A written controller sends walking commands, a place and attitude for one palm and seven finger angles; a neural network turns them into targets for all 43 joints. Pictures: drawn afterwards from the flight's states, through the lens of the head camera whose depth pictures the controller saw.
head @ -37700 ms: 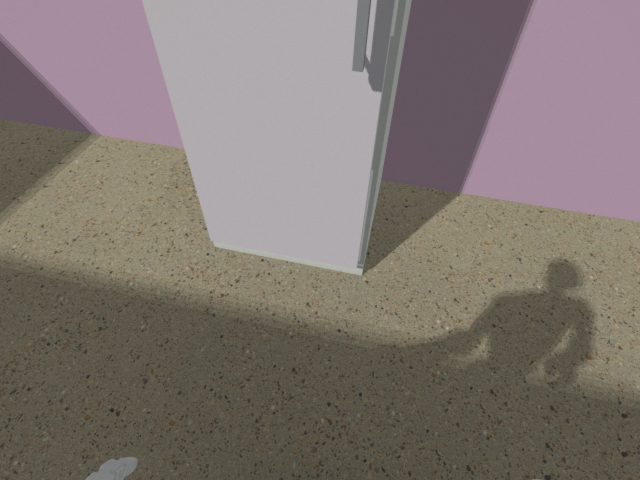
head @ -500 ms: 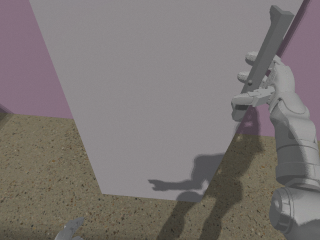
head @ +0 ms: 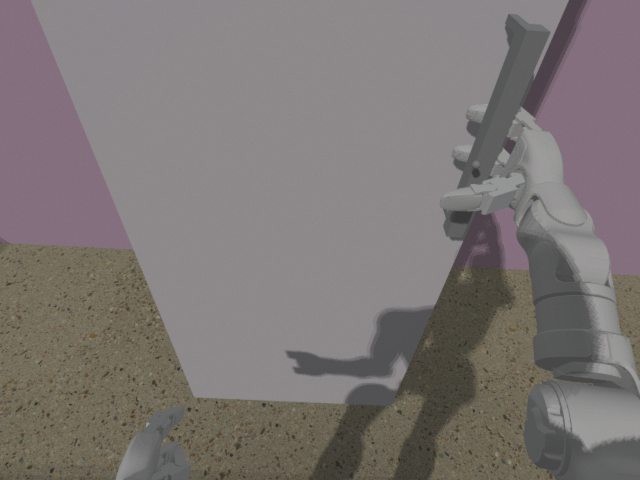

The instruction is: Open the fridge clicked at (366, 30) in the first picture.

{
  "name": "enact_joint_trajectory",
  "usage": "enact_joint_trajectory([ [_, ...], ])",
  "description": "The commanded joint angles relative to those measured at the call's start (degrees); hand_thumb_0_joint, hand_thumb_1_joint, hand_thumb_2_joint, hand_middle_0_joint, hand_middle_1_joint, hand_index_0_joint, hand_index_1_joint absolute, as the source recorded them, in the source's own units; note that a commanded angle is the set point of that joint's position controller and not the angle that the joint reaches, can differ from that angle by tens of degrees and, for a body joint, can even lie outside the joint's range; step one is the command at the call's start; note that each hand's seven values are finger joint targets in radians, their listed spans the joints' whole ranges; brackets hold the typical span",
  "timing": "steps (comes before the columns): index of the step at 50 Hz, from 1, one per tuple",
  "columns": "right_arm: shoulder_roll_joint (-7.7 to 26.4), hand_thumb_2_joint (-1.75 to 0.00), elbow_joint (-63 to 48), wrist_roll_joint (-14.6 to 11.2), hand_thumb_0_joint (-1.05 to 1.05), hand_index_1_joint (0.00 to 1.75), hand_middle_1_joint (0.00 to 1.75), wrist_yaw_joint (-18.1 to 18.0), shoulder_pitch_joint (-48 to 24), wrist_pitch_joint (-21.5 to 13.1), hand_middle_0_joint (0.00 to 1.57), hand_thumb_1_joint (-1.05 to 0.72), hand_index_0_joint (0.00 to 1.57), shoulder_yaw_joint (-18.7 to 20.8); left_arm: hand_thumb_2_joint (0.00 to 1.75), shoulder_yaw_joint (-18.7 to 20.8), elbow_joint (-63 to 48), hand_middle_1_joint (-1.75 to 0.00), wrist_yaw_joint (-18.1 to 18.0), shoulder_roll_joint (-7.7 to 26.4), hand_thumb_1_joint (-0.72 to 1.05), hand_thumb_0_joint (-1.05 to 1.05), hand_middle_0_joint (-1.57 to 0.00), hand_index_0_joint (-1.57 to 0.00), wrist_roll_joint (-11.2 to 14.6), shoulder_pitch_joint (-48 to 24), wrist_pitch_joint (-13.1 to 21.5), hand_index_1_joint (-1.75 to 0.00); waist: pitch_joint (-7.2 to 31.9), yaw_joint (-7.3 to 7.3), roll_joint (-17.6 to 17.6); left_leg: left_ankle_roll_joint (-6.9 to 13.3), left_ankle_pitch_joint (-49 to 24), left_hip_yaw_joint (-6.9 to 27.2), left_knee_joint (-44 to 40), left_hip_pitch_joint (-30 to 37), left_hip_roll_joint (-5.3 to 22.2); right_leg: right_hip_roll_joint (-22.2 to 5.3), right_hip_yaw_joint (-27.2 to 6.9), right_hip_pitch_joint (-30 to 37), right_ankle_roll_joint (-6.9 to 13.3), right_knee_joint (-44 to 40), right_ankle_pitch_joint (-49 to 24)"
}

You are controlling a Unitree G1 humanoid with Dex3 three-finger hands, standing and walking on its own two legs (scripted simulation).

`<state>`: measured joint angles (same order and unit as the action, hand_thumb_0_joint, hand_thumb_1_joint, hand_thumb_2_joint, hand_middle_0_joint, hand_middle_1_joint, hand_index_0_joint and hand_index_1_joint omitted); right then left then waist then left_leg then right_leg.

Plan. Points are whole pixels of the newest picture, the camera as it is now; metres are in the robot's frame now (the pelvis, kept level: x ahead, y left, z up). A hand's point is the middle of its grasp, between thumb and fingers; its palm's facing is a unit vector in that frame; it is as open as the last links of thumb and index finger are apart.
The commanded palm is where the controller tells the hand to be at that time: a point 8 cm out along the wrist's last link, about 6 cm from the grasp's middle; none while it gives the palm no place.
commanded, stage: grip the handle and tug to test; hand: right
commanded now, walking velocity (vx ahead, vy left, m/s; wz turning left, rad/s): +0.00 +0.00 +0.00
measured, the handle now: (479, 140) +0.48 -0.16 +0.23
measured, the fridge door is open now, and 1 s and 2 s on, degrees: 0 0 4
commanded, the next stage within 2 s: pull the door a little, standing still in 1.36 s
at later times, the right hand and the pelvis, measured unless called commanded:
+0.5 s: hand (476, 163) +0.42 -0.14 +0.24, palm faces +0.00 +1.00 +0.00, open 7.8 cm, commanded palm +0.40 -0.19 +0.23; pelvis +0.01 +0.00 +0.00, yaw +0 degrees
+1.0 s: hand (475, 162) +0.42 -0.14 +0.24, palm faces -0.01 +1.00 +0.00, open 5.9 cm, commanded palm +0.39 -0.19 +0.23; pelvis +0.01 +0.00 +0.00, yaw +1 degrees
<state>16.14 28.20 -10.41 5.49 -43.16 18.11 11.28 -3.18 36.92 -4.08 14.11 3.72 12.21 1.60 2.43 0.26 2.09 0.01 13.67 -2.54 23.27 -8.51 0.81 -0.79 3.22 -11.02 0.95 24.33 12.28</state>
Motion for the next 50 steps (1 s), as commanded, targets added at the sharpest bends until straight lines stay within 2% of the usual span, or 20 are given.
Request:
enact_joint_trajectory([
  [1, 8.8, -0.38, -14.4, -1.1, 0.00, 1.23, 1.23, 0.5, -28.4, -4.9, 0.32, 0.31, 0.32, 1.5, 0.90, 2.4, -7.9, -0.30, -0.4, 6.7, 0.90, 0.00, -0.20, -0.20, 0.1, -5.2, 2.4, -0.30, 17.0, 0.39, -2.5, 1.7, -17.9, 0.3, -2.1, 0.5, -1.7, 0.2, -3.2, 11.3, 1.6, -1.0, -16.5],
  [3, 9.2, -0.42, -15.9, -0.9, 0.00, 1.24, 1.24, 0.6, -29.2, -5.0, 0.33, 0.22, 0.33, 1.5, 0.90, 2.4, -8.1, -0.30, -0.3, 6.7, 0.90, 0.00, -0.20, -0.20, 0.2, -5.7, 2.2, -0.30, 16.9, 0.31, -1.0, 1.8, -17.8, 0.4, -2.2, 0.5, -1.7, 0.2, -3.0, 11.5, 1.4, -1.1, -16.3],
  [5, 9.7, -0.46, -16.5, -0.9, 0.00, 1.25, 1.25, 0.5, -27.9, -5.2, 0.34, 0.13, 0.34, 2.0, 0.90, 2.6, -8.2, -0.30, -0.3, 6.8, 0.90, 0.00, -0.20, -0.20, 0.2, -5.9, 2.2, -0.30, 17.0, 0.05, -2.0, 1.8, -17.1, 0.4, -2.6, 0.6, -1.9, 0.0, -3.1, 12.0, 1.5, -1.1, -16.3],
  [6, 8.4, -0.48, -17.3, -1.1, 0.00, 1.26, 1.26, 0.5, -28.7, -5.1, 0.35, 0.08, 0.35, 1.0, 0.90, 2.4, -8.4, -0.30, -0.3, 6.7, 0.90, 0.00, -0.20, -0.20, 0.2, -6.2, 2.3, -0.30, 16.9, 0.32, -0.8, 1.8, -17.6, 0.5, -2.5, 0.6, -1.7, 0.1, -3.1, 11.9, 1.6, -1.2, -16.4],
  [8, 10.0, -0.52, -15.8, -1.2, 0.00, 1.27, 1.27, 0.6, -27.8, -4.6, 0.35, -0.01, 0.35, 2.3, 0.90, 2.5, -8.1, -0.30, -0.5, 6.9, 0.90, 0.00, -0.20, -0.20, 0.2, -5.7, 2.1, -0.30, 16.0, 0.29, -2.9, 1.6, -17.2, 0.4, -2.8, 0.7, -1.8, 0.1, -3.0, 10.9, 1.6, -1.5, -15.4],
  [11, 11.0, -0.58, -16.8, -1.5, 0.00, 1.29, 1.29, 0.9, -25.6, -4.6, 0.37, -0.15, 0.37, 3.6, 0.90, 2.6, -8.3, -0.30, -0.4, 7.0, 0.90, 0.00, -0.20, -0.20, 0.2, -5.9, 2.0, -0.30, 16.7, -0.42, -3.2, 1.7, -18.6, 0.4, -2.7, 2.0, -1.8, 0.2, -3.0, 10.9, 1.7, -1.5, -16.6],
  [16, 7.6, -0.68, -18.1, -1.6, 0.00, 1.33, 1.33, 0.9, -26.9, -3.9, 0.40, -0.39, 0.40, 0.6, 0.90, 2.6, -8.2, -0.30, -0.4, 6.8, 0.90, 0.00, -0.20, -0.20, 0.3, -6.1, 2.2, -0.30, 15.7, 0.34, -1.4, 1.7, -18.3, 0.2, -2.9, 0.5, -1.9, 0.2, -2.9, 11.8, 1.6, -1.4, -16.9],
  [18, 9.7, -0.72, -17.3, -1.3, 0.00, 1.34, 1.34, 0.7, -26.2, -3.3, 0.41, -0.48, 0.41, 2.4, 0.90, 2.7, -7.9, -0.30, -0.5, 7.1, 0.90, 0.00, -0.20, -0.20, 0.3, -5.7, 2.0, -0.30, 16.1, -0.05, -2.2, 1.7, -18.5, 0.3, -2.8, 1.1, -1.9, 0.3, -2.9, 11.2, 1.6, -1.4, -16.8],
  [19, 8.6, -0.74, -17.8, -1.3, 0.00, 1.35, 1.35, 0.7, -27.6, -3.2, 0.41, -0.53, 0.41, 1.2, 0.90, 2.7, -7.9, -0.30, -0.5, 7.0, 0.90, 0.00, -0.20, -0.20, 0.3, -5.8, 2.0, -0.30, 16.1, 0.56, -2.3, 1.5, -18.5, 0.3, -2.9, 0.7, -1.9, 0.3, -2.7, 11.5, 1.7, -1.4, -16.6],
  [27, 8.6, -0.90, -14.5, -1.1, 0.00, 1.40, 1.40, 0.8, -28.8, -2.8, 0.45, -0.90, 0.45, 1.0, 0.90, 2.7, -7.2, -0.30, -0.8, 7.1, 0.90, 0.00, -0.20, -0.20, 0.1, -5.2, 1.9, -0.30, 15.7, 0.89, -2.6, 1.5, -18.0, 0.3, -3.1, 0.0, -1.8, 0.5, -2.8, 11.0, 1.8, -1.2, -16.0],
  [29, 9.4, -0.90, -15.2, -0.9, 0.00, 1.40, 1.40, 0.9, -28.5, -3.0, 0.45, -0.90, 0.45, 1.6, 0.90, 2.8, -7.4, -0.30, -0.7, 7.1, 0.90, 0.00, -0.20, -0.20, 0.2, -5.2, 1.9, -0.30, 16.4, 0.57, -1.9, 1.6, -18.8, 0.4, -2.8, 0.5, -1.7, 0.5, -2.7, 11.1, 1.8, -1.1, -16.6],
  [30, 10.2, -0.90, -14.6, -0.9, 0.00, 1.40, 1.40, 0.8, -26.8, -3.3, 0.45, -0.90, 0.45, 2.5, 0.90, 3.0, -7.4, -0.30, -0.6, 7.2, 0.90, 0.00, -0.20, -0.20, 0.0, -4.9, 1.8, -0.30, 17.0, 0.15, -3.3, 1.6, -19.2, 0.2, -2.8, 1.2, -1.8, 0.4, -2.8, 11.3, 1.8, -1.0, -17.3],
  [32, 10.6, -0.90, -16.0, -1.0, 0.00, 1.40, 1.40, 1.0, -27.1, -3.6, 0.45, -0.90, 0.45, 2.8, 0.90, 2.8, -7.9, -0.30, -0.5, 7.0, 0.90, 0.00, -0.20, -0.20, 0.0, -5.4, 1.7, -0.30, 17.9, 0.03, -1.8, 1.6, -20.9, 0.5, -2.4, 2.1, -1.6, 0.6, -2.5, 11.3, 1.8, -0.9, -18.2],
  [35, 12.0, -0.90, -14.6, -1.3, 0.00, 1.40, 1.40, 1.4, -23.7, -3.5, 0.45, -0.90, 0.45, 4.3, 0.90, 2.8, -8.1, -0.30, -0.6, 7.3, 0.90, 0.00, -0.20, -0.20, 0.0, -5.5, 1.3, -0.30, 16.7, -0.62, -4.4, 1.5, -20.9, 0.4, -2.7, 2.8, -1.7, 0.5, -2.4, 10.1, 1.9, -1.2, -17.8],
  [36, 11.5, -0.90, -15.4, -1.4, 0.00, 1.40, 1.40, 1.5, -25.2, -3.6, 0.45, -0.90, 0.45, 3.7, 0.90, 2.7, -8.2, -0.30, -0.6, 7.3, 0.90, 0.00, -0.20, -0.20, 0.2, -5.6, 1.2, -0.30, 16.4, -0.10, -4.8, 1.4, -20.8, 0.3, -2.6, 2.7, -1.6, 0.5, -2.5, 9.8, 1.9, -1.4, -17.4],
  [40, 13.0, -0.90, -16.4, -1.3, 0.00, 1.40, 1.40, 1.6, -23.0, -3.6, 0.45, -0.90, 0.45, 5.3, 0.90, 2.8, -8.7, -0.30, -0.6, 7.2, 0.90, 0.00, -0.20, -0.20, 0.1, -6.0, 1.2, -0.30, 16.9, -1.04, -3.3, 1.6, -21.4, 0.5, -2.5, 3.1, -1.7, 0.5, -2.2, 10.6, 1.9, -1.1, -18.6],
  [42, 11.7, -0.90, -17.2, -1.5, 0.00, 1.40, 1.40, 1.6, -24.9, -3.4, 0.45, -0.90, 0.45, 4.1, 0.90, 2.6, -8.8, -0.30, -0.6, 6.9, 0.90, 0.00, -0.20, -0.20, 0.1, -6.3, 1.1, -0.30, 16.6, -0.51, -2.4, 1.5, -21.8, 0.6, -2.5, 2.7, -1.6, 0.5, -2.1, 10.6, 1.9, -1.2, -18.5],
  [45, 12.1, -0.90, -16.3, -1.4, 0.00, 1.40, 1.40, 1.6, -23.6, -3.2, 0.45, -0.90, 0.45, 4.3, 0.90, 2.8, -8.7, -0.30, -0.7, 7.2, 0.90, 0.00, -0.20, -0.20, 0.2, -6.1, 0.9, -0.30, 15.5, -0.43, -4.5, 1.5, -20.3, 0.3, -2.9, 2.5, -1.7, 0.3, -2.2, 10.1, 1.9, -1.4, -17.4],
  [47, 11.5, -0.90, -18.3, -1.4, 0.00, 1.40, 1.40, 1.5, -25.6, -3.2, 0.45, -0.90, 0.45, 3.9, 0.90, 2.7, -8.9, -0.30, -0.7, 6.9, 0.90, 0.00, -0.20, -0.20, 0.2, -6.3, 1.2, -0.30, 16.6, -0.31, -2.2, 1.5, -20.8, 0.5, -2.7, 2.2, -1.7, 0.4, -2.3, 11.0, 1.8, -1.2, -18.1],
  [50, 10.7, -0.90, -21.3, -1.4, 0.00, 1.40, 1.40, 1.2, -20.8, -3.3, 0.45, -0.90, 0.45, 3.9, 0.90, 2.9, -9.7, -0.30, -0.2, 6.8, 0.90, 0.00, -0.20, -0.20, 0.1, -6.8, 1.3, -0.30, 18.8, -1.45, -2.3, 1.8, -22.8, 0.3, -2.1, 4.1, -1.8, 0.2, -2.3, 12.2, 1.6, -1.0, -21.2],
])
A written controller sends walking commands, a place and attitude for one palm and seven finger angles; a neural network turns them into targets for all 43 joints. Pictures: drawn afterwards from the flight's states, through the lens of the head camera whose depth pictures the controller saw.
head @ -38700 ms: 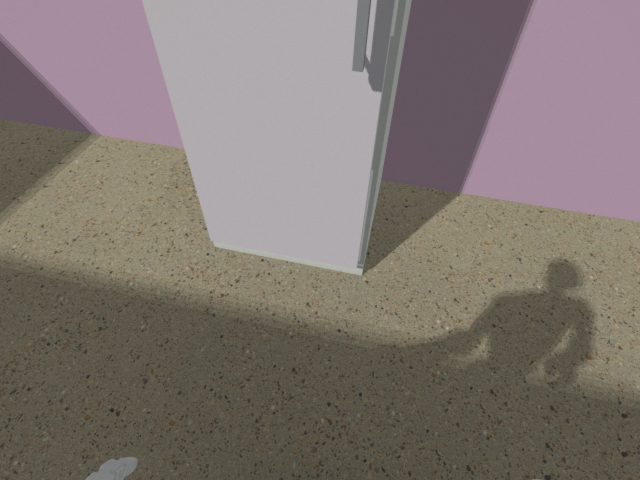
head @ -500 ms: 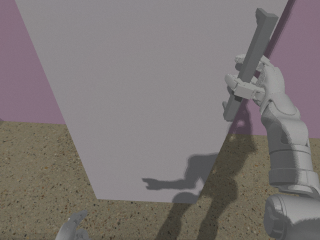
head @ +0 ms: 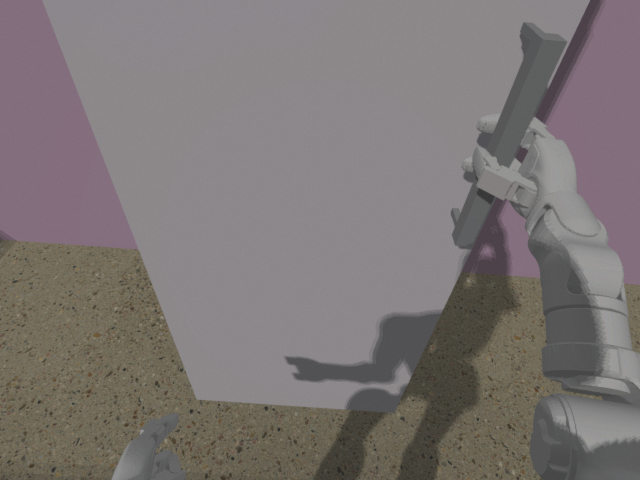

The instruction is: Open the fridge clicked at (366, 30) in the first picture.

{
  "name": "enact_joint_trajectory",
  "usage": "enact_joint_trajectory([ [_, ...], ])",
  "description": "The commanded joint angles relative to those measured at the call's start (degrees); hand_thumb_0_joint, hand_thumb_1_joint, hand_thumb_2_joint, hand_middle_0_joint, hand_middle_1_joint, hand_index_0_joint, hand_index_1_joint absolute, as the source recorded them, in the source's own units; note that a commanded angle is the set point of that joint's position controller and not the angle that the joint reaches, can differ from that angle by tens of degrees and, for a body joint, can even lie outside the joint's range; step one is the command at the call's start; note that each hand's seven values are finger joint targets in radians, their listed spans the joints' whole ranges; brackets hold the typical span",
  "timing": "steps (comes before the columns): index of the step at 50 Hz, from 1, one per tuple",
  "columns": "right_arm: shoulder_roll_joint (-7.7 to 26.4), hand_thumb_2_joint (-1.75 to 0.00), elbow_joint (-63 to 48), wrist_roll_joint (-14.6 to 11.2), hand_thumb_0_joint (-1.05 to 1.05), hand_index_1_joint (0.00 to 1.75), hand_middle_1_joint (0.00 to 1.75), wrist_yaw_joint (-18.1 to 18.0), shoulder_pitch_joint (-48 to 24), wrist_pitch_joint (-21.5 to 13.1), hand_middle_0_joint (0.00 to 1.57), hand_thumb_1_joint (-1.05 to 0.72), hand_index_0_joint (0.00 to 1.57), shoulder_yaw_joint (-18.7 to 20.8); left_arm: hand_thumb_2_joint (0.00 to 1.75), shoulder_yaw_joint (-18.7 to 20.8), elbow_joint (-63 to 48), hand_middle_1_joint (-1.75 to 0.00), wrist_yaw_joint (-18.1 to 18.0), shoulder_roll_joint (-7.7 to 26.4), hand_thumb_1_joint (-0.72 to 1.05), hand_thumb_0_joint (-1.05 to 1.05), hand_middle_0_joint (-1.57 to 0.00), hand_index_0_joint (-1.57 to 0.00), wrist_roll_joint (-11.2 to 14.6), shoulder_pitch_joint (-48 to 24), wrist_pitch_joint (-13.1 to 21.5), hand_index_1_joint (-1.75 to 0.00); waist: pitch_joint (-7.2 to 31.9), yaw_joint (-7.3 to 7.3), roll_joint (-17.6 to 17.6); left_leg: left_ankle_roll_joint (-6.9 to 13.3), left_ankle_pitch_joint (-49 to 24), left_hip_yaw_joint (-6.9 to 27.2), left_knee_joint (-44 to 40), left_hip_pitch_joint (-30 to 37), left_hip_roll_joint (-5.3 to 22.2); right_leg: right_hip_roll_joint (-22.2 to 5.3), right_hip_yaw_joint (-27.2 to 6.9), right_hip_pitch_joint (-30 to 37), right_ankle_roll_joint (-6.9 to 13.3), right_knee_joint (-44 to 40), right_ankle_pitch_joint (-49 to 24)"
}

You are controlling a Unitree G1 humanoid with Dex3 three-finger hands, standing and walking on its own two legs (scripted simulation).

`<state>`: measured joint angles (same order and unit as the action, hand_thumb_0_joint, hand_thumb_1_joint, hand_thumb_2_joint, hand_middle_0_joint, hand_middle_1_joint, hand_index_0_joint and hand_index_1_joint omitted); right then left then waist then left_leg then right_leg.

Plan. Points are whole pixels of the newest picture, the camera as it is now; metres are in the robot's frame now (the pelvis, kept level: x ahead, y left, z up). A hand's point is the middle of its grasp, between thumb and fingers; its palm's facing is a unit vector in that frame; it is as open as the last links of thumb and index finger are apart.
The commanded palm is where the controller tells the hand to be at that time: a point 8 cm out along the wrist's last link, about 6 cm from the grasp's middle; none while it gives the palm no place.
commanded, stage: grip the handle and tug to test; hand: right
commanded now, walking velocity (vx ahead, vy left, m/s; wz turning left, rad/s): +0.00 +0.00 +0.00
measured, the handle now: (491, 149) +0.47 -0.17 +0.23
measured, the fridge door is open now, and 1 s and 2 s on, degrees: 0 4 27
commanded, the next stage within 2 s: pull the door a little, standing still in 0.36 s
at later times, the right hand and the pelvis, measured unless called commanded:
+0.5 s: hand (485, 175) +0.40 -0.15 +0.23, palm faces +0.00 +1.00 -0.02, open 6.1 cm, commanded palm +0.38 -0.20 +0.23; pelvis +0.03 +0.00 +0.00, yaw +1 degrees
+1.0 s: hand (490, 194) +0.37 -0.15 +0.23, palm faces -0.02 +1.00 -0.06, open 6.4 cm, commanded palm +0.30 -0.20 +0.23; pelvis +0.07 +0.00 +0.01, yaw +5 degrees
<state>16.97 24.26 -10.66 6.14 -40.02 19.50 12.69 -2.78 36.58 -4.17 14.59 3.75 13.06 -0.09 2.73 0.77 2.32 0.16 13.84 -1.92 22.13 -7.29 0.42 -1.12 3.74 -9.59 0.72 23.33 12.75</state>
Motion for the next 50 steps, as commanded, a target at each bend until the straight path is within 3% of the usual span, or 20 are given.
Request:
enact_joint_trajectory([
  [1, 8.9, -0.90, -18.0, -1.4, 0.00, 1.40, 1.40, 0.7, -23.2, -4.4, 0.45, -0.90, 0.45, 2.1, 0.90, 2.4, -9.5, -0.30, 0.0, 6.2, 0.90, 0.00, -0.20, -0.20, 0.1, -8.1, 3.0, -0.30, 18.6, -2.00, -1.3, 1.6, -23.7, -0.3, -0.8, 3.0, -1.2, 0.7, -2.6, 10.6, 1.9, 0.0, -21.7],
  [6, 10.6, -0.90, -20.7, -2.1, 0.00, 1.40, 1.40, 1.2, -16.6, -3.2, 0.45, -0.90, 0.45, 4.3, 0.90, 2.4, -10.1, -0.30, 0.2, 6.5, 0.90, 0.00, -0.20, -0.20, 0.2, -8.8, 2.3, -0.30, 17.8, -2.81, -5.2, 1.3, -26.3, -0.3, -0.8, 4.8, -1.3, 0.6, -2.2, 9.3, 2.1, -0.4, -22.3],
  [8, 10.6, -0.90, -22.8, -1.9, 0.00, 1.40, 1.40, 1.4, -18.6, -2.5, 0.45, -0.90, 0.45, 3.7, 0.90, 2.3, -10.3, -0.30, 0.1, 6.5, 0.90, 0.00, -0.20, -0.20, 0.2, -9.1, 2.0, -0.30, 17.2, -2.49, -3.8, 1.3, -25.6, -0.3, -0.9, 4.4, -1.3, 0.6, -2.0, 9.3, 2.0, -0.6, -21.7],
  [10, 10.5, -0.90, -25.9, -1.9, 0.00, 1.40, 1.40, 1.3, -15.4, -2.1, 0.45, -0.90, 0.45, 4.1, 0.90, 2.5, -11.0, -0.30, 0.4, 6.3, 0.90, 0.00, -0.20, -0.20, 0.2, -9.8, 2.2, -0.30, 18.5, -3.28, -2.2, 1.5, -26.6, -0.3, -0.6, 5.1, -1.4, 0.4, -2.0, 10.7, 1.9, -0.2, -24.0],
  [12, 8.1, -0.90, -28.0, -2.1, 0.00, 1.40, 1.40, 1.2, -14.5, -1.2, 0.45, -0.90, 0.45, 2.5, 0.90, 2.2, -11.1, -0.30, 0.6, 5.9, 0.90, 0.00, -0.20, -0.20, 0.2, -10.2, 2.1, -0.30, 18.3, -3.15, -1.5, 1.5, -28.4, -0.5, -0.3, 5.0, -1.3, 0.6, -2.2, 11.0, 1.7, -0.1, -25.9],
  [14, 8.4, -0.90, -29.7, -2.0, 0.00, 1.40, 1.40, 1.1, -12.0, -0.2, 0.45, -0.90, 0.45, 2.9, 0.90, 2.2, -11.2, -0.30, 0.8, 5.9, 0.90, 0.00, -0.20, -0.20, 0.3, -10.4, 1.7, -0.30, 18.3, -3.37, -0.7, 1.5, -29.8, -0.6, -0.1, 5.3, -1.4, 0.6, -1.9, 11.1, 1.6, 0.1, -27.3],
  [15, 9.1, -0.90, -30.7, -2.2, 0.00, 1.40, 1.40, 0.9, -9.4, 0.0, 0.45, -0.90, 0.45, 3.9, 0.90, 2.4, -11.5, -0.30, 1.0, 6.0, 0.90, 0.00, -0.20, -0.20, 0.1, -10.4, 1.7, -0.30, 18.8, -3.86, -2.3, 1.5, -30.7, -0.6, 0.0, 6.2, -1.5, 0.5, -2.0, 11.2, 1.6, 0.3, -28.3],
  [18, 5.9, -0.90, -34.5, -2.0, 0.00, 1.40, 1.40, 1.1, -7.5, 1.4, 0.45, -0.90, 0.45, 1.4, 0.90, 2.3, -12.0, -0.30, 1.2, 5.5, 0.90, 0.00, -0.20, -0.20, 0.2, -11.3, 1.5, -0.30, 19.3, -3.61, -1.7, 1.3, -33.4, -0.9, 0.8, 6.0, -1.4, 0.4, -1.9, 12.2, 1.6, 0.8, -31.9],
  [21, 8.3, -0.90, -36.3, -2.2, 0.00, 1.40, 1.40, 1.0, -5.9, 2.5, 0.45, -0.90, 0.45, 3.7, 0.90, 2.4, -11.7, -0.30, 1.3, 5.8, 0.90, 0.00, -0.20, -0.20, 0.0, -11.2, 1.2, -0.30, 20.0, -3.96, -2.8, 1.2, -36.4, -0.6, 1.0, 7.1, -1.3, 0.4, -1.7, 12.2, 1.8, 1.1, -33.9],
  [23, 7.9, -0.90, -38.0, -2.1, 0.00, 1.40, 1.40, 1.1, -4.3, 3.5, 0.45, -0.90, 0.45, 3.5, 0.90, 2.2, -12.1, -0.30, 1.3, 5.6, 0.90, 0.00, -0.20, -0.20, 0.0, -11.7, 1.0, -0.30, 20.2, -4.23, -3.2, 1.1, -37.6, -0.7, 1.4, 7.4, -1.3, 0.5, -1.8, 12.3, 1.7, 1.3, -35.3],
  [25, 10.9, -0.90, -34.3, -1.7, 0.00, 1.40, 1.40, 0.8, -10.6, 4.0, 0.45, -0.90, 0.45, 4.2, 0.90, 2.4, -10.5, -0.30, 0.8, 6.3, 0.90, 0.00, -0.20, -0.20, -0.1, -10.7, 0.5, -0.30, 18.4, -2.94, -4.1, 1.1, -36.4, -0.6, 0.7, 5.9, -1.5, 0.5, -1.7, 12.4, 1.7, 1.5, -33.5],
  [26, 9.6, -0.90, -33.5, -1.5, 0.00, 1.40, 1.40, 0.8, -13.4, 4.5, 0.45, -0.90, 0.45, 2.9, 0.90, 2.1, -10.4, -0.30, 0.7, 6.0, 0.90, 0.00, -0.20, -0.20, -0.1, -11.0, 0.5, -0.30, 17.8, -2.65, -2.7, 1.1, -35.3, -0.6, 0.7, 5.0, -1.4, 0.7, -1.9, 11.8, 1.8, 1.3, -32.8],
  [31, 8.7, -0.90, -37.2, -1.6, 0.00, 1.40, 1.40, 0.9, -6.1, 5.5, 0.45, -0.90, 0.45, 3.6, 0.90, 1.9, -11.5, -0.30, 1.0, 5.3, 0.90, 0.00, -0.20, -0.20, -0.1, -11.8, 0.1, -0.30, 20.8, -4.12, -0.1, 1.3, -39.2, -0.8, 1.9, 7.1, -1.1, 0.8, -2.0, 13.3, 1.6, 2.3, -39.2],
  [34, 8.1, -0.90, -39.2, -2.1, 0.00, 1.40, 1.40, 1.3, -0.7, 5.8, 0.45, -0.90, 0.45, 3.9, 0.90, 1.7, -12.3, -0.30, 1.3, 5.0, 0.90, 0.00, -0.20, -0.20, -0.1, -12.6, -0.4, -0.30, 20.4, -4.72, -2.1, 1.2, -39.4, -1.0, 2.1, 7.8, -1.1, 0.7, -2.2, 12.4, 1.5, 1.8, -38.2],
  [35, 8.9, -0.90, -40.2, -2.3, 0.00, 1.40, 1.40, 1.4, 2.0, 5.5, 0.45, -0.90, 0.45, 4.7, 0.90, 1.8, -12.7, -0.30, 1.4, 5.3, 0.90, 0.00, -0.20, -0.20, -0.2, -12.8, -0.5, -0.30, 20.7, -5.19, -4.3, 1.1, -39.4, -1.0, 2.0, 8.6, -1.1, 0.7, -2.1, 12.0, 1.6, 1.7, -37.1],
  [38, 8.0, -0.90, -43.8, -2.8, 0.00, 1.40, 1.40, 2.1, 5.8, 5.7, 0.45, -0.90, 0.45, 4.6, 0.90, 1.4, -13.6, -0.30, 1.6, 4.8, 0.90, 0.00, -0.20, -0.20, -0.2, -14.0, -0.6, -0.30, 19.2, -5.35, -4.5, 1.0, -39.3, -1.0, 2.2, 8.6, -1.0, 0.8, -2.1, 10.6, 1.8, 1.2, -34.9],
  [40, 9.4, -0.90, -47.5, -3.1, 0.00, 1.40, 1.40, 2.5, 9.6, 5.6, 0.45, -0.90, 0.45, 5.9, 0.90, 1.5, -14.3, -0.30, 1.9, 5.0, 0.90, 0.00, -0.20, -0.20, -0.2, -14.3, -0.6, -0.30, 20.0, -6.07, -3.8, 0.9, -40.5, -0.7, 2.6, 9.2, -1.0, 0.7, -2.1, 10.8, 1.8, 1.7, -36.7],
  [44, 9.0, -0.90, -54.8, -4.0, 0.00, 1.40, 1.40, 3.2, 17.4, 6.8, 0.45, -0.90, 0.45, 6.9, 0.90, 1.3, -15.4, -0.30, 2.3, 4.4, 0.90, 0.00, -0.20, -0.20, -0.1, -14.9, -0.6, -0.30, 20.9, -6.65, -2.9, 0.4, -45.1, -1.0, 4.0, 9.7, -0.6, 0.7, -2.0, 10.6, 1.8, 2.7, -41.5],
  [50, 8.6, -0.90, -69.7, -5.9, 0.00, 1.40, 1.40, 2.9, 35.2, 7.3, 0.45, -0.90, 0.45, 8.3, 0.90, 1.0, -16.7, -0.30, 3.4, 4.0, 0.90, 0.00, -0.20, -0.20, 0.0, -17.2, 0.7, -0.30, 16.8, -7.42, -2.0, 0.7, -36.8, -1.3, 3.7, 6.5, -1.0, 0.5, -3.1, 7.7, 1.3, 2.3, -34.2],
])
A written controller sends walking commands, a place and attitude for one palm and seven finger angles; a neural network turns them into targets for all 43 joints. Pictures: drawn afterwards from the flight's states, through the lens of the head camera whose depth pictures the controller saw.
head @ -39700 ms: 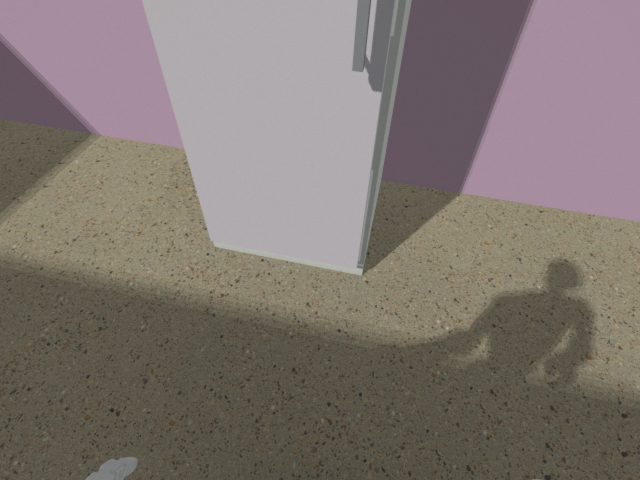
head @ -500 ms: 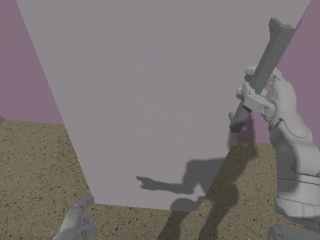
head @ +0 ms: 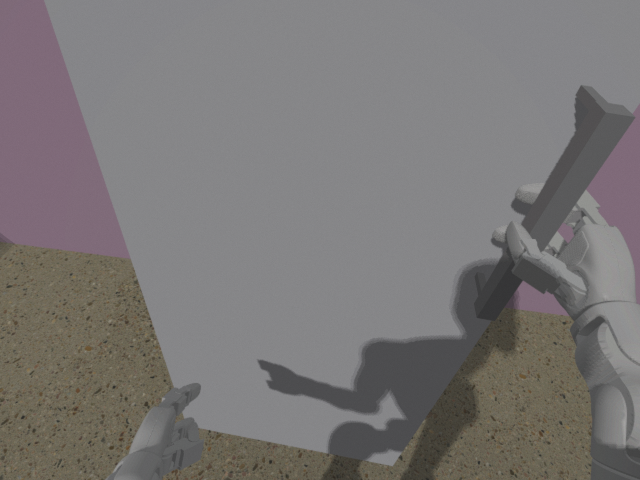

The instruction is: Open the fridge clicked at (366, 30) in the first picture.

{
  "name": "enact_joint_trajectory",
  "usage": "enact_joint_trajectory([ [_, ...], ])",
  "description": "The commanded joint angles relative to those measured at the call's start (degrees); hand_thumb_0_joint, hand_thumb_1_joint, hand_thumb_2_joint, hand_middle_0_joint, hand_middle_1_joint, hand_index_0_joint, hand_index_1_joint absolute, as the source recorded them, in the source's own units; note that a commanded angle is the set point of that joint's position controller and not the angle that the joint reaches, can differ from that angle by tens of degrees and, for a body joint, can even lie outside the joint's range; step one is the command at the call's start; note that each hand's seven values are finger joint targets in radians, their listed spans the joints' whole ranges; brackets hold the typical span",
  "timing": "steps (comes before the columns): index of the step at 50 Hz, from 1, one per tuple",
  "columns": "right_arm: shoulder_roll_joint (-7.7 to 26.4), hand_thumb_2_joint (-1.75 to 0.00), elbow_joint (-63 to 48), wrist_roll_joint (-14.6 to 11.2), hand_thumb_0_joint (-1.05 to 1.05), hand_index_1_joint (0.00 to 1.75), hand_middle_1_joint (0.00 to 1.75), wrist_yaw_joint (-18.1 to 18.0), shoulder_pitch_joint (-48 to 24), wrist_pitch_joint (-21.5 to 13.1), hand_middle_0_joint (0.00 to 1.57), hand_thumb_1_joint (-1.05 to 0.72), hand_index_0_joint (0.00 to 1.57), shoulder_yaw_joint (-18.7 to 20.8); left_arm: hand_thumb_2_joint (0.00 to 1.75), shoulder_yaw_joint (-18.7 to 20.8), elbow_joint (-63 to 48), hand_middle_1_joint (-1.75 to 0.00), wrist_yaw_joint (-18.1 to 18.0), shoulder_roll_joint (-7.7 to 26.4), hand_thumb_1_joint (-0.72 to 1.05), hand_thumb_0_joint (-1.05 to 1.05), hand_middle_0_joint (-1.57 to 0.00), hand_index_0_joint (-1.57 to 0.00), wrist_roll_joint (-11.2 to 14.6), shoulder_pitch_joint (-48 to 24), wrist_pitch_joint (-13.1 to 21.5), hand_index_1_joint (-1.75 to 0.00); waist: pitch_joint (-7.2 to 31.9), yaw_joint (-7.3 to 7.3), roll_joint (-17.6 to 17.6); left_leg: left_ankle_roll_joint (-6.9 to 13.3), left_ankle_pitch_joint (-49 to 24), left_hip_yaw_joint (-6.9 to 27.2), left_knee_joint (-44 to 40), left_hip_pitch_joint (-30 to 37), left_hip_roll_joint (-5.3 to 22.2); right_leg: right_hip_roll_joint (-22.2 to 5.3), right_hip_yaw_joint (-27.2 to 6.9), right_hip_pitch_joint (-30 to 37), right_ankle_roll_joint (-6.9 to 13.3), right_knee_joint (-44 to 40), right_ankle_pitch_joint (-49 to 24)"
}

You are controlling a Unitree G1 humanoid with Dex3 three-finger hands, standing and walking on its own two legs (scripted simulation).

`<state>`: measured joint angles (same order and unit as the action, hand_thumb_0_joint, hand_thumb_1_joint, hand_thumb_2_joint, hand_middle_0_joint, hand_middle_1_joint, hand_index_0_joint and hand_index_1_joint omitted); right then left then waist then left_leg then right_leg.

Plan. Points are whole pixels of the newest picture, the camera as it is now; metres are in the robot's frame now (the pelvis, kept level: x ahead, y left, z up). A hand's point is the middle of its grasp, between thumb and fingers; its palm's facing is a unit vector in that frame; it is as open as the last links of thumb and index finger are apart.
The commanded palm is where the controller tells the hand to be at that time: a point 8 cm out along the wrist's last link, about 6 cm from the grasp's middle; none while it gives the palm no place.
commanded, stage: walk backward, drawing the door open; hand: right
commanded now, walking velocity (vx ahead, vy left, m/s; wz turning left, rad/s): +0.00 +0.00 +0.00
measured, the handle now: (528, 219) +0.35 -0.20 +0.22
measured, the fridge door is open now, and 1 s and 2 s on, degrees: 4 27 54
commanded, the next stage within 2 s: none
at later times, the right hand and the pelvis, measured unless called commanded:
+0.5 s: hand (522, 317) +0.23 -0.15 +0.21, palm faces +0.31 +0.91 -0.29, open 7.4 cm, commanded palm +0.18 -0.19 +0.21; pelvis -0.02 +0.03 -0.01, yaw -2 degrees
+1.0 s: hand (492, 457) +0.11 -0.09 +0.20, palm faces +0.30 +0.92 -0.24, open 7.8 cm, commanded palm +0.07 -0.13 +0.21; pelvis -0.11 +0.11 +0.00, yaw -23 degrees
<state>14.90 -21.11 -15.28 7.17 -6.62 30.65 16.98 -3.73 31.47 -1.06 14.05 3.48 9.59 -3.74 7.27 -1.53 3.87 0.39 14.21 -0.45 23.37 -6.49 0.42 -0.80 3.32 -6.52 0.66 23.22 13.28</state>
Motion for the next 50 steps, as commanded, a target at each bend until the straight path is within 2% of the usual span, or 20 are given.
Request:
enact_joint_trajectory([
  [1, 9.3, -0.90, -25.9, -1.8, 0.00, 1.40, 1.40, 1.9, 5.3, -3.6, 0.45, -0.90, 0.45, 3.4, 0.90, 1.7, -11.6, -0.30, 0.5, 4.4, 0.90, 0.00, -0.20, -0.20, 0.2, -13.6, 4.5, -0.30, 10.9, -4.88, -3.9, 0.4, -36.1, -3.0, 2.5, 5.1, -0.9, 0.3, -2.9, 3.5, 1.3, 2.2, -32.9],
  [4, 9.6, -0.90, -31.6, -2.4, 0.00, 1.40, 1.40, 1.6, 11.1, -2.8, 0.45, -0.90, 0.45, 4.4, 0.90, 1.5, -10.9, -0.30, 0.9, 4.4, 0.90, 0.00, -0.20, -0.20, 0.2, -13.3, 5.1, -0.30, 8.0, -4.35, -2.0, 0.2, -34.7, -3.6, 2.5, 3.2, -1.2, 0.2, -3.5, 2.8, 0.8, 2.6, -32.3],
  [5, 27.7, -0.90, -31.8, 7.5, 0.00, 1.40, 1.40, -6.9, -16.2, -16.6, 0.45, -0.90, 0.45, 11.1, 0.90, 1.6, -12.0, -0.30, -1.0, 6.9, 0.90, 0.00, -0.20, -0.20, -1.6, -6.3, 4.8, -0.30, -4.1, 1.75, -1.6, -2.0, -35.3, 2.0, -3.4, -4.4, 0.9, -0.6, -3.6, 0.0, 1.4, 5.6, -29.9],
  [7, 10.9, -0.90, -18.4, 7.9, 0.00, 1.40, 1.40, -9.5, 9.6, -22.9, 0.45, -0.90, 0.45, 2.5, 0.90, 3.4, -9.3, -0.30, -0.7, 6.4, 0.90, 0.00, -0.20, -0.20, -2.8, -5.9, 4.6, -0.30, 0.7, 0.89, -10.2, -0.9, -45.9, 0.1, -0.9, -1.1, 2.4, -0.4, -4.6, -1.6, 1.7, 10.1, -32.0],
  [12, 11.4, -0.90, -25.6, 9.3, 0.00, 1.40, 1.40, -10.4, 13.9, -31.4, 0.45, -0.90, 0.45, -0.2, 0.90, 3.7, -11.3, -0.30, -2.0, 5.5, 0.90, 0.00, -0.20, -0.20, -3.0, -4.5, 0.3, -0.30, 8.4, 2.00, -4.7, -2.2, -55.0, -3.1, 7.6, 2.2, 3.0, -0.8, -4.5, 2.3, 1.9, 9.6, -39.5],
  [14, 10.0, -0.90, -27.9, 9.4, 0.00, 1.40, 1.40, -10.9, 13.9, -33.3, 0.45, -0.90, 0.45, -1.4, 0.90, 4.1, -11.6, -0.30, -2.2, 5.0, 0.90, 0.00, -0.20, -0.20, -3.2, -4.7, -0.1, -0.30, 10.0, 2.53, -1.7, -2.8, -39.0, -4.3, 10.8, -4.0, 0.0, -3.4, -7.0, 10.2, 2.7, 6.9, -54.1],
  [17, 7.8, -0.90, -30.0, 10.6, 0.00, 1.40, 1.40, -12.0, 13.1, -35.8, 0.45, -0.90, 0.45, -3.6, 0.90, 4.5, -10.4, -0.30, -1.2, 4.1, 0.90, 0.00, -0.20, -0.20, -5.0, -5.1, 2.0, -0.30, 6.5, 2.34, 8.6, -1.7, 4.9, -1.5, 15.9, -18.3, -3.2, -10.5, -14.5, 19.0, 5.3, 3.2, -73.4],
  [23, 9.5, -0.90, -28.2, 11.5, 0.00, 1.40, 1.40, -13.1, 15.8, -38.9, 0.45, -0.90, 0.45, -1.2, 0.90, 4.2, -9.5, -0.30, -0.5, 2.5, 0.90, 0.00, -0.20, -0.20, -4.7, -6.2, 5.4, -0.30, 2.2, 1.39, 2.2, -1.4, -14.7, -0.1, -0.3, -5.5, -0.3, -7.9, -11.6, 4.3, 2.3, 4.6, -47.9],
  [27, 11.5, -0.90, -24.4, 11.9, 0.00, 1.40, 1.40, -13.6, 17.7, -40.0, 0.45, -0.90, 0.45, 2.4, 0.90, 5.1, -9.2, -0.30, -1.9, 0.8, 0.90, 0.00, -0.20, -0.20, -4.0, -4.3, 6.5, -0.30, 4.2, 0.42, -16.9, 0.7, -50.8, 6.1, -1.3, 6.3, 13.7, 2.1, -5.0, -16.7, 0.1, 23.1, 12.2],
  [29, 10.1, -0.90, -25.8, 12.7, 0.00, 1.40, 1.40, -12.9, 15.7, -40.6, 0.45, -0.90, 0.45, 1.9, 0.90, 5.8, -9.1, -0.30, -2.6, 0.5, 0.90, 0.00, -0.20, -0.20, -3.8, -4.2, 6.5, -0.30, 7.5, 0.07, -19.4, -1.6, -44.8, 4.2, -2.2, 4.0, 15.1, 2.4, -6.5, -17.0, 0.8, 36.4, 15.5],
  [32, 6.7, -0.90, -27.8, 12.9, 0.00, 1.40, 1.40, -12.5, 12.8, -40.3, 0.45, -0.90, 0.45, -2.1, 0.90, 5.1, -9.2, -0.30, -3.4, -0.6, 0.90, 0.00, -0.20, -0.20, -4.2, -5.3, 6.9, -0.30, 6.8, 1.04, -13.6, 5.9, -26.7, 0.4, -3.0, 0.9, 15.1, 0.1, -4.0, -17.4, -0.3, 38.2, 11.9],
  [38, 5.7, -0.90, -31.9, 13.6, 0.00, 1.40, 1.40, -12.7, 4.4, -40.6, 0.45, -0.90, 0.45, -6.2, 0.90, 4.8, -8.1, -0.30, -4.5, -0.7, 0.90, 0.00, -0.20, -0.20, -4.7, -3.3, 9.0, -0.30, 5.0, 2.17, -10.4, 5.6, -9.6, -5.7, -5.3, -4.0, 12.9, -1.2, 3.1, -8.0, -0.3, 14.5, 9.1],
  [39, 4.9, -0.90, -32.1, 13.4, 0.00, 1.40, 1.40, -12.5, 2.8, -40.6, 0.45, -0.90, 0.45, -8.0, 0.90, 5.0, -7.8, -0.30, -4.5, -0.3, 0.90, 0.00, -0.20, -0.20, -4.6, -1.6, 9.7, -0.30, 4.0, 3.64, -6.9, 3.5, -7.4, -7.6, -0.1, -8.5, 10.2, -1.6, 1.8, -2.5, -0.2, 5.0, 3.7],
  [40, 5.0, -0.90, -34.0, 13.1, 0.00, 1.40, 1.40, -12.3, 0.5, -40.9, 0.45, -0.90, 0.45, -10.1, 0.90, 5.8, -7.8, -0.30, -4.6, 1.5, 0.90, 0.00, -0.20, -0.20, -4.5, -0.8, 10.0, -0.30, 3.3, 5.80, 1.2, 0.4, -4.9, -8.9, 13.7, -17.0, 6.1, -6.7, -8.0, 6.4, 1.2, -6.2, -3.8],
  [41, 4.1, -0.90, -35.5, 13.9, 0.00, 1.40, 1.40, -12.1, -2.2, -41.8, 0.45, -0.90, 0.45, -11.4, 0.90, 6.7, -10.0, -0.30, -3.9, 3.3, 0.90, 0.00, -0.20, -0.20, -5.5, -2.5, 10.8, -0.30, 1.4, 4.59, 14.0, -2.4, 12.8, -5.9, 33.1, -32.2, -0.3, -24.6, -36.2, 10.3, 6.1, -12.1, -19.3],
  [42, 5.8, -0.90, -33.6, 16.4, 0.00, 1.40, 1.40, -11.9, -4.0, -42.7, 0.45, -0.90, 0.45, -11.3, 0.90, 6.4, -8.7, -0.30, -3.0, 2.5, 0.90, 0.00, -0.20, -0.20, -6.0, -2.5, 11.1, -0.30, 1.4, 2.98, 8.9, -2.2, 13.1, 3.9, 46.4, -34.2, 0.1, -32.1, -46.5, 8.8, 10.9, -10.9, -31.1],
  [43, 7.4, -0.90, -33.2, 17.0, 0.00, 1.40, 1.40, -11.7, -6.1, -43.0, 0.45, -0.90, 0.45, -10.2, 0.90, 7.0, -8.0, -0.30, -2.4, 3.0, 0.90, 0.00, -0.20, -0.20, -6.1, -4.7, 11.5, -0.30, 0.3, 2.86, 1.0, -1.6, 10.6, 7.3, 51.7, -34.2, 0.0, -32.3, -44.0, 5.8, 13.3, -9.0, -35.0],
  [44, 7.3, -0.90, -36.6, 16.8, 0.00, 1.40, 1.40, -10.8, -6.2, -42.8, 0.45, -0.90, 0.45, -10.2, 0.90, 6.8, -7.7, -0.30, -2.8, 1.1, 0.90, 0.00, -0.20, -0.20, -6.0, -5.3, 11.5, -0.30, -0.6, 3.46, -0.3, -2.2, 12.9, 5.9, 50.9, -38.4, 0.9, -26.3, -36.3, 8.8, 10.2, -4.8, -43.0],
  [47, 2.2, -0.90, -29.9, 16.9, 0.00, 1.40, 1.40, -10.1, -5.4, -42.2, 0.45, -0.90, 0.45, -12.9, 0.90, 8.4, -3.2, -0.30, -1.2, 3.0, 0.90, 0.00, -0.20, -0.20, -4.9, -5.5, 12.9, -0.30, -0.8, 2.29, 0.6, -3.0, 5.1, 3.9, 47.7, -36.6, 0.2, -18.0, -21.1, 8.7, 6.2, -1.4, -36.8],
  [50, 1.1, -0.90, -30.3, 16.1, 0.00, 1.40, 1.40, -9.6, -9.3, -40.7, 0.45, -0.90, 0.45, -14.6, 0.90, 8.7, -2.7, -0.30, -0.5, 2.6, 0.90, 0.00, -0.20, -0.20, -4.3, -4.7, 13.0, -0.30, 3.4, 2.87, 7.1, -3.7, 1.6, 2.2, 37.5, -24.6, -2.0, -12.2, -16.7, 6.6, 3.5, -3.3, -25.6],
])
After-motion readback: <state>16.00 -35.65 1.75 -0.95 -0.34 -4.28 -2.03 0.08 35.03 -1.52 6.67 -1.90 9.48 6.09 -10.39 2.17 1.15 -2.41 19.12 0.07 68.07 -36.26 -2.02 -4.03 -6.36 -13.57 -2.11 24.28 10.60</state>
